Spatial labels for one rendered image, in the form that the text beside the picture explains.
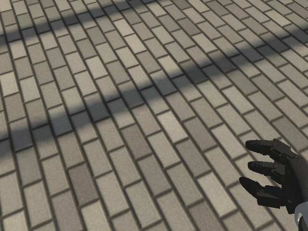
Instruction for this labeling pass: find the right robot forearm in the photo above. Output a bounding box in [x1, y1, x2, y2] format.
[295, 201, 308, 231]

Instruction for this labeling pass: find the robot right hand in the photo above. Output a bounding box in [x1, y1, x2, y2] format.
[239, 139, 308, 215]

